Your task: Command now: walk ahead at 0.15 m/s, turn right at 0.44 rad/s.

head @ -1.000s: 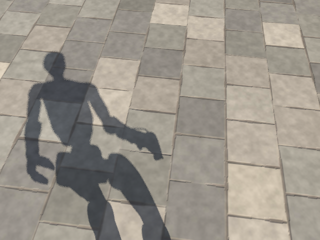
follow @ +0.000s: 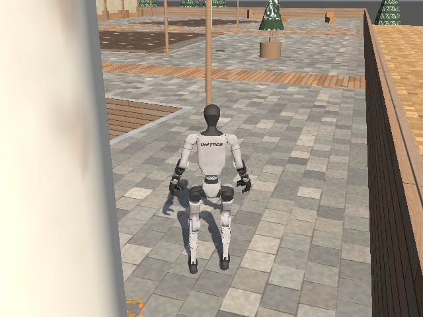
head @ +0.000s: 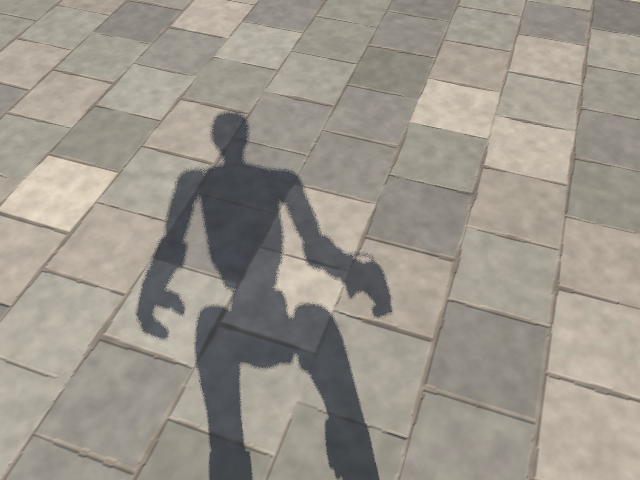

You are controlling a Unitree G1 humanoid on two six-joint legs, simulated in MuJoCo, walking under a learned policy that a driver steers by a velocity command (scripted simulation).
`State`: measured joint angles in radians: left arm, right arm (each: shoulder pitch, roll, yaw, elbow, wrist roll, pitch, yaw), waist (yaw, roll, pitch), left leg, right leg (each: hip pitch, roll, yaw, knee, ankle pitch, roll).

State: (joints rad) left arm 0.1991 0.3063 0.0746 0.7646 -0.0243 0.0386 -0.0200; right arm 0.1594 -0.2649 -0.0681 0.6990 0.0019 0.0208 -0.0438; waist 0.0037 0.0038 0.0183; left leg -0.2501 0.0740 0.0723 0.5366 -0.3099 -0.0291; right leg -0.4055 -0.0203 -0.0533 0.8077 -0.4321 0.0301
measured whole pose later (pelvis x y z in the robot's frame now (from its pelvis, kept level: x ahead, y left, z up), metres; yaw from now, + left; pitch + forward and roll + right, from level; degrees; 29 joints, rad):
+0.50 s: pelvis +0.17 -0.03 +0.00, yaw -18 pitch +3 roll +1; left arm 0.45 0.29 0.07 0.76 -0.03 -0.02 0.03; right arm 0.00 -0.28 -0.06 0.67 0.02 -0.12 0.04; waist 0.09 0.02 0.01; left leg -0.53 -0.02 -0.05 0.49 -0.04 -0.03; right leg 0.00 0.05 0.20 0.37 -0.42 -0.06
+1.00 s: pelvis +0.41 -0.15 -0.01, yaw -25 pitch +3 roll +3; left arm 0.07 0.27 0.03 0.61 -0.01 -0.07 -0.03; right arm 0.39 -0.31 -0.07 0.86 0.03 -0.07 0.02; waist -0.09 -0.02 0.01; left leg 0.01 0.02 0.05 0.37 -0.41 -0.04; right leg -0.49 -0.05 0.00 0.53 -0.10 -0.06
